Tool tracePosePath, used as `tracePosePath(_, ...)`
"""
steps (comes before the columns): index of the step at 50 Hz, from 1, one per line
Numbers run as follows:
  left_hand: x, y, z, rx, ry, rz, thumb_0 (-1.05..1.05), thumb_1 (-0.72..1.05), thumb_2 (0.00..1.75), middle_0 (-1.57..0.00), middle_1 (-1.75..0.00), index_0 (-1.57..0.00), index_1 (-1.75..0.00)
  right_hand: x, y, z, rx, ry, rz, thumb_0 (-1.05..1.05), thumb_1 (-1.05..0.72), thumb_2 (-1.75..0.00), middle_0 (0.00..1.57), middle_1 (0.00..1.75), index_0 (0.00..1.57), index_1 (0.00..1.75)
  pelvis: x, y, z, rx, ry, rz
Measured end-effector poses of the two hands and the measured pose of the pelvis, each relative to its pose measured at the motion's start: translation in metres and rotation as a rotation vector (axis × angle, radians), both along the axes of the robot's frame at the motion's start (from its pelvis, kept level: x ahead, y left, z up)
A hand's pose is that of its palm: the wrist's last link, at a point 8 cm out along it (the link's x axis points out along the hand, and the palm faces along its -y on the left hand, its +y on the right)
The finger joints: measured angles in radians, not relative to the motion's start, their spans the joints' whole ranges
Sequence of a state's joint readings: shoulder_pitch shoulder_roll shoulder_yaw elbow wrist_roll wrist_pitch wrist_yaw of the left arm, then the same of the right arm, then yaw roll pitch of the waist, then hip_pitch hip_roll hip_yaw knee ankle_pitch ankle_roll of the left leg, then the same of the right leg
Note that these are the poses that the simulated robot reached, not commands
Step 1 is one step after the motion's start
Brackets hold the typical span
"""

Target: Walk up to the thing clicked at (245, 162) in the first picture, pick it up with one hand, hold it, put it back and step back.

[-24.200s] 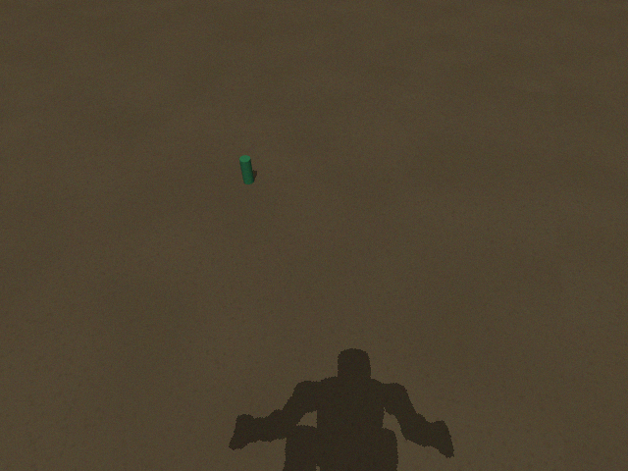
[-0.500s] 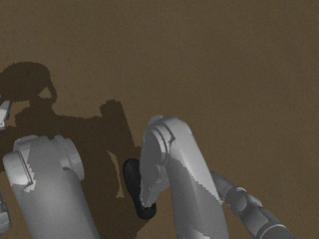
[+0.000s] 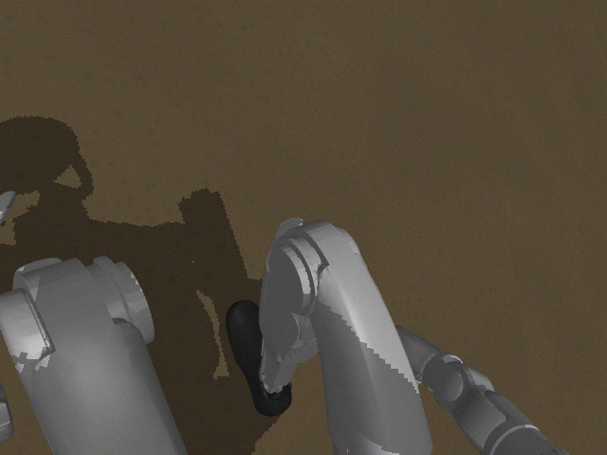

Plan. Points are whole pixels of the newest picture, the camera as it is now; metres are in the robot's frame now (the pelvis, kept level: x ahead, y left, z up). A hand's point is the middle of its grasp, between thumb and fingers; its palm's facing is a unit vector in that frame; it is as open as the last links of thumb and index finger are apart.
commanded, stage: open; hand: left
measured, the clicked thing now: out of the picture +0.41 +0.28 -0.21
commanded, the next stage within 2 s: withdraw in 0.14 s
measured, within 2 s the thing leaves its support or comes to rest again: neither
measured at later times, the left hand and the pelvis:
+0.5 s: hand out of the picture +0.41 +0.29 -0.16, palm faces +0.35 -0.94 +0.00, open 14.4 cm; pelvis +0.00 +0.00 +0.00, yaw +0 degrees
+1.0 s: hand out of the picture +0.37 +0.41 -0.04, palm faces +0.39 -0.86 -0.33, open 17.2 cm; pelvis +0.01 -0.01 +0.05, yaw +6 degrees
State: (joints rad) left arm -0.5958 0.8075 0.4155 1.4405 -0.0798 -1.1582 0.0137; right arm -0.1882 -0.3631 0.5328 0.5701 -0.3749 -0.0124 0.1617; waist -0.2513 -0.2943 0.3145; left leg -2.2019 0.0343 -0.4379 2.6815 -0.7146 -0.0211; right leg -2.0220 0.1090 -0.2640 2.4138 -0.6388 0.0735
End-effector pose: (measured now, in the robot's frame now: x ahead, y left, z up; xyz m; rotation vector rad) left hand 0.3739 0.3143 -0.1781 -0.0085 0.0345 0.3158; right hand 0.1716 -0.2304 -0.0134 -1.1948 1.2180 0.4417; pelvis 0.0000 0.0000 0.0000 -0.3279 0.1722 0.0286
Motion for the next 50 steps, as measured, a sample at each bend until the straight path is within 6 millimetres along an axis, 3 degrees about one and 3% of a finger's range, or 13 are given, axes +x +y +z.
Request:
tracePosePath(17,0.000,0.000,0.000,-0.007,-0.004,0.004,0.00,-0.14,0.39,-0.52,-0.43,-0.49,-0.44,-0.003,0.001,0.004,-0.008,-0.005,-0.004,0.00,-0.91,-0.89,0.21,0.30,0.20,0.30,-0.001,0.001,0.001,-0.006,-0.006,-0.004)
tracePosePath(23,-0.001,0.013,0.009,0.012,-0.042,0.022,0.00,-0.20,0.30,-0.37,-0.30,-0.34,-0.32,-0.002,0.001,0.004,-0.008,-0.014,-0.013,0.00,-0.91,-0.90,0.21,0.30,0.20,0.30,-0.002,0.001,0.001,-0.001,-0.008,-0.001)
tracePosePath(31,-0.007,0.057,0.059,0.086,-0.097,0.040,0.00,-0.27,0.18,-0.21,-0.15,-0.18,-0.16,0.003,0.000,0.002,0.045,-0.057,-0.098,0.00,-0.91,-0.90,0.21,0.30,0.21,0.30,0.001,-0.001,0.008,0.017,0.049,0.017)
tracePosePath(37,-0.015,0.077,0.096,0.080,-0.063,0.017,0.00,-0.33,0.09,-0.13,-0.06,-0.11,-0.07,0.017,0.000,0.002,0.123,-0.129,-0.161,0.00,-0.90,-0.89,0.21,0.30,0.21,0.30,0.003,-0.002,0.016,0.036,0.106,0.033)
tracePosePath(44,-0.025,0.095,0.115,0.154,0.163,0.018,-0.01,-0.44,0.06,-0.09,-0.05,-0.08,-0.06,0.026,0.003,-0.002,0.212,-0.188,-0.311,0.00,-0.89,-0.90,0.21,0.30,0.20,0.30,0.004,-0.006,0.031,0.068,0.178,0.048)
tracePosePath(50,-0.045,0.132,0.162,0.249,0.291,0.136,-0.01,-0.49,0.06,-0.08,-0.06,-0.07,-0.06,0.020,0.001,-0.008,0.267,-0.161,-0.436,0.00,-0.91,-0.90,0.21,0.30,0.20,0.30,0.007,-0.009,0.049,0.095,0.260,0.071)
